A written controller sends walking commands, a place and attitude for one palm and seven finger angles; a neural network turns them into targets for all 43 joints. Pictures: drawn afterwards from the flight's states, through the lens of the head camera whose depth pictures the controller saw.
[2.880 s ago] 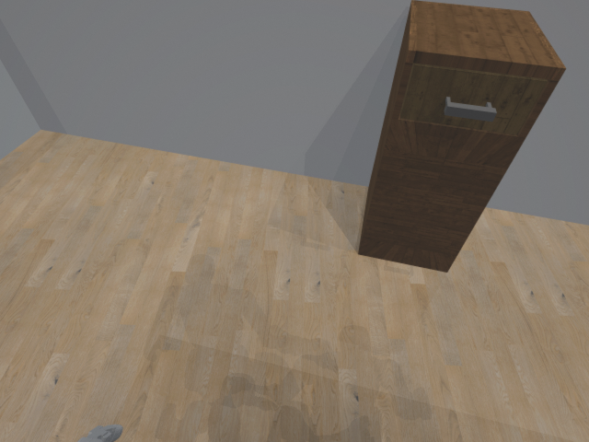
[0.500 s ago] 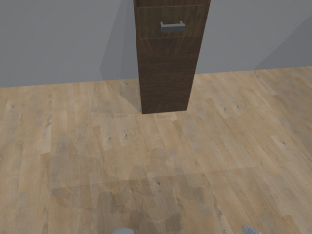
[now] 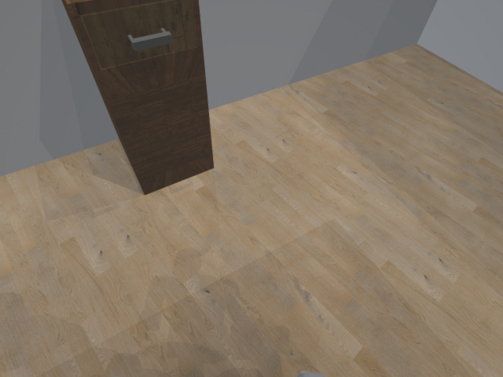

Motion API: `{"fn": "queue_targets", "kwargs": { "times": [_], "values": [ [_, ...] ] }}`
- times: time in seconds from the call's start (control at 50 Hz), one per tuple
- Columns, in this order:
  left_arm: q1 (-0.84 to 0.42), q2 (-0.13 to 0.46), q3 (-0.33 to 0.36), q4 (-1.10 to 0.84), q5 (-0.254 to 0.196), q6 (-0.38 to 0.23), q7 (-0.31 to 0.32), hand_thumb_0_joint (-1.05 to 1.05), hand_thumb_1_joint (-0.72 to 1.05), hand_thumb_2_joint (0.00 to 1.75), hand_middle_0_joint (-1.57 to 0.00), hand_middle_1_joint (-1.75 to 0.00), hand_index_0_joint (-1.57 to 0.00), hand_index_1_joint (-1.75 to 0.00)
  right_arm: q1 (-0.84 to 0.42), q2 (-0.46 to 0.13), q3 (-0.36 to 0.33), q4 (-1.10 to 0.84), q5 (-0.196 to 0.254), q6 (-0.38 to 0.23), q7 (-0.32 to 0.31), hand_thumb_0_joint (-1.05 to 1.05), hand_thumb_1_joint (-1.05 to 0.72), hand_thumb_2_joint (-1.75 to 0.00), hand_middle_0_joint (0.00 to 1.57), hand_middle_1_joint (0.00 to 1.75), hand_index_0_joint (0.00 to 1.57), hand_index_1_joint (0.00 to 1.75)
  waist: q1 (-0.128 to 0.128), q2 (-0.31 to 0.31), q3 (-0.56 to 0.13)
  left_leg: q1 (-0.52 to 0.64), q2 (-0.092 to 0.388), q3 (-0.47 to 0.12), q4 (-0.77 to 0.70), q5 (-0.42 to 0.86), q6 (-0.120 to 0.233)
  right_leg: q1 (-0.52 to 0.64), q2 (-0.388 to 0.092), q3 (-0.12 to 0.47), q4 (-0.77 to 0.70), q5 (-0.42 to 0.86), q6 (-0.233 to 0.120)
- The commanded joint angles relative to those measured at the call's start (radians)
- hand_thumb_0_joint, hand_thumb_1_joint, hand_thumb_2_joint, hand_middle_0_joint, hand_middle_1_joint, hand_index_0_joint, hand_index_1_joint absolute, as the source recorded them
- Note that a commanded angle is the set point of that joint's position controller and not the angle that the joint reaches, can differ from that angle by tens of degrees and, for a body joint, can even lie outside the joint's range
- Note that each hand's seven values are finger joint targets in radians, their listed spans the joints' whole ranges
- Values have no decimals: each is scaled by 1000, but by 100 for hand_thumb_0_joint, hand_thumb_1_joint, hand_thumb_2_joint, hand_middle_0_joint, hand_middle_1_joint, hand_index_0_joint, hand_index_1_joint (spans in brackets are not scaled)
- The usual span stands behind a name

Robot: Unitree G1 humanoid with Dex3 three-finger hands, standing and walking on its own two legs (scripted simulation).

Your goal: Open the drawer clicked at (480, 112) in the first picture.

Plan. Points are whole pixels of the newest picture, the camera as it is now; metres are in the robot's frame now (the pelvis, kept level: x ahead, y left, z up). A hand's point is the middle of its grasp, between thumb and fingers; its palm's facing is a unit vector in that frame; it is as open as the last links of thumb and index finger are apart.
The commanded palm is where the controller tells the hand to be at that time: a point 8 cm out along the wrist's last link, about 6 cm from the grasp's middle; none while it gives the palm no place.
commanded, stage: walk to a spot facing it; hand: left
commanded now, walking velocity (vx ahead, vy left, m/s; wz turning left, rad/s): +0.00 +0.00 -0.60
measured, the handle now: (149, 37) +1.04 +0.37 -0.01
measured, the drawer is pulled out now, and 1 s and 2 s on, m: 0.00 0.00 0.00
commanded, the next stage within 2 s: turn to face it in 1.62 s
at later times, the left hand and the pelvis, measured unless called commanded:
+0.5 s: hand out of the picture +0.13 +0.18 -0.18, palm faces -0.17 -0.97 -0.18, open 7.4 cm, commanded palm none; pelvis +0.09 +0.00 +0.00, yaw -15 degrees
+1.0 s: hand (234, 225) +0.47 +0.06 -0.18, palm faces -0.57 -0.81 -0.12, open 7.4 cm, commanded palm none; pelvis +0.28 -0.03 -0.01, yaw -33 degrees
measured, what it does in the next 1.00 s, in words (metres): walks ahead, turning right: right foot, then left foot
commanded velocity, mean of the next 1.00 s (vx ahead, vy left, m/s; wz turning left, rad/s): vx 0.32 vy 0.00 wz -0.58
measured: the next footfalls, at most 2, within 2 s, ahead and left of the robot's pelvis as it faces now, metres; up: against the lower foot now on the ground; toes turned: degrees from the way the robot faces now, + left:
right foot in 0.08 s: +0.03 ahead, -0.14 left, +0.00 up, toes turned -8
left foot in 0.52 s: +0.21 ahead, +0.09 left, +0.00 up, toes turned -11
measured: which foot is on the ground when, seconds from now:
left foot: down 0.00-0.08, up 0.10-0.50, down 0.52-1.00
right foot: up 0.00-0.06, down 0.08-0.54, up 0.56-1.00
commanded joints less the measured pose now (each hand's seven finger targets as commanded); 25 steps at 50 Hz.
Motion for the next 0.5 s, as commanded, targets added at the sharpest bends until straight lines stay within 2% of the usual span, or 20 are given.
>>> {"fn": "queue_targets", "kwargs": {
  "times": [0.0, 0.02, 0.04, 0.06, 0.08, 0.1, 0.12, 0.14, 0.16, 0.18, 0.2, 0.24, 0.3, 0.32, 0.38, 0.4, 0.42, 0.44, 0.46, 0.48],
  "values": [
    [-15, 70, 12, -86, -1, -50, 4, 0, 90, 90, -20, -30, -20, -30, 30, -227, -63, -45, 2, -10, -7, 0, -90, -90, 20, 30, 20, 30, 0, 195, -135, 80, 220, -108, -6, 432, 78, 117, 42, -62, -269, 111, -34],
    [49, 97, 21, -67, 1, -62, 7, 0, 90, 90, -20, -30, -20, -30, 39, -214, -57, -43, 5, -8, -2, 0, -90, -90, 20, 30, 20, 30, 37, 116, -182, -8, 197, -55, 124, 299, 23, 281, 24, -42, -403, 209, -56],
    [123, 209, 39, -44, 11, -77, 19, 0, 90, 90, -20, -30, -20, -30, 48, -142, -39, -65, 13, -2, 7, 0, -90, -90, 20, 30, 20, 30, 75, -178, -221, -262, 101, 11, 346, -78, -45, 489, -197, 244, -507, 245, -134],
    [171, 282, 53, -32, -1, -71, 33, 0, 90, 90, -20, -30, -20, -30, -48, -102, -18, -121, 3, 4, 7, 0, -90, -90, 20, 30, 20, 30, 116, -344, -182, -477, -8, -70, 549, -375, -75, 470, -355, 530, -549, 364, -227],
    [192, 264, 52, -31, -8, -68, 43, 0, 90, 90, -20, -30, -20, -30, -87, -140, -22, -133, 3, 10, 3, 0, -90, -90, 20, 30, 20, 30, 127, -244, -171, -503, 14, -189, 611, -307, -55, 444, -343, 475, -569, 203, -264],
    [155, 228, 52, -34, -7, -67, 48, 0, 90, 90, -20, -30, -20, -30, -129, -144, -27, -136, 5, 14, 11, 0, -90, -90, 20, 30, 20, 30, 124, -261, -124, -526, 32, -201, 628, -241, -49, 381, -283, 466, -611, -22, -250],
    [111, 207, 45, -42, -5, -74, 47, 0, 90, 90, -20, -30, -20, -30, -154, -151, -32, -128, 0, 9, 18, 0, -90, -90, 20, 30, 20, 30, 108, -218, -61, -539, 31, -208, 644, -176, -53, 324, -256, 482, -634, -134, -247],
    [76, 176, 29, -46, -6, -85, 44, 0, 90, 90, -20, -30, -20, -30, -136, -162, -36, -109, -8, 3, 24, 0, -90, -90, 20, 30, 20, 30, 77, -155, -32, -510, 35, -212, 628, -92, -59, 280, -219, 417, -626, -84, -230],
    [54, 164, 23, -51, -4, -95, 41, 0, 90, 90, -20, -30, -20, -30, -96, -153, -36, -91, -10, 1, 28, 0, -90, -90, 20, 30, 20, 30, 49, -125, -39, -467, 33, -199, 594, -52, -68, 256, -193, 361, -615, -16, -218],
    [49, 160, 21, -51, -4, -103, 37, 0, 90, 90, -20, -30, -20, -30, -70, -140, -37, -74, -11, 2, 30, 0, -90, -90, 20, 30, 20, 30, 35, -114, -40, -438, 24, -186, 570, -19, -77, 241, -165, 319, -609, 37, -209],
    [61, 156, 20, -40, -2, -111, 36, 0, 90, 90, -20, -30, -20, -30, -58, -135, -37, -67, -9, -2, 32, 0, -90, -90, 20, 30, 20, 30, 33, -98, -52, -413, 16, -180, 543, -2, -80, 241, -154, 308, -603, 74, -209],
    [89, 163, 19, -31, -3, -119, 32, 0, 90, 90, -20, -30, -20, -30, -56, -129, -37, -67, -9, -3, 33, 0, -90, -90, 20, 30, 20, 30, 35, -115, -38, -414, 8, -173, 510, 28, -87, 232, -139, 309, -617, 59, -213],
    [129, 162, 19, -13, 1, -127, 31, 0, 90, 90, -20, -30, -20, -30, -109, -126, -38, -96, -4, -14, 36, 0, -90, -90, 20, 30, 20, 30, 52, -121, -16, -421, 0, -180, 430, 30, -87, 234, -152, 360, -630, 29, -234],
    [127, 170, 18, -13, 2, -128, 31, 0, 90, 90, -20, -30, -20, -30, -113, -123, -36, -103, -4, -17, 38, 0, -90, -90, 20, 30, 20, 30, 49, -139, -12, -422, -4, -180, 402, 33, -86, 235, -150, 364, -635, 16, -238],
    [134, 166, 19, -9, 6, -128, 34, 0, 90, 90, -20, -30, -20, -30, -147, -114, -32, -125, 0, -31, 38, 0, -90, -90, 20, 30, 20, 30, 60, -139, -1, -351, -28, -182, 274, 6, -74, 211, -150, 393, -618, 33, -243],
    [127, 171, 21, -7, 8, -127, 37, 0, 90, 90, -20, -30, -20, -30, -144, -110, -31, -129, 5, -38, 37, 0, -90, -90, 20, 30, 20, 30, 54, -149, -9, -300, -33, -187, 216, -20, -67, 199, -160, 403, -594, 55, -244],
    [121, 173, 24, -9, 8, -125, 36, 0, 90, 90, -20, -30, -20, -30, -129, -104, -29, -128, 6, -44, 35, 0, -90, -90, 20, 30, 20, 30, 52, -153, -24, -244, -51, -174, 162, -30, -62, 192, -148, 396, -571, 85, -241],
    [112, 171, 25, -9, 6, -124, 36, 0, 90, 90, -20, -30, -20, -30, -106, -106, -28, -122, 8, -51, 30, 0, -90, -90, 20, 30, 20, 30, 39, -153, -28, -157, -63, -170, 96, -11, -57, 151, -136, 396, -537, 116, -232],
    [88, 167, 27, -11, 2, -121, 36, 0, 90, 90, -20, -30, -20, -30, -41, -113, -30, -99, 9, -57, 23, 0, -90, -90, 20, 30, 20, 30, 4, -122, -49, -31, -79, -155, 5, 38, -56, 100, -104, 373, -481, 130, -210],
    [77, 136, 23, -15, -2, -119, 34, 0, 90, 90, -20, -30, -20, -30, 63, -148, -36, -62, 10, -66, 9, 0, -90, -90, 20, 30, 20, 30, -38, -44, -93, 167, -64, -168, -90, 54, -49, 6, -39, 323, -358, 148, -174]
  ]
}}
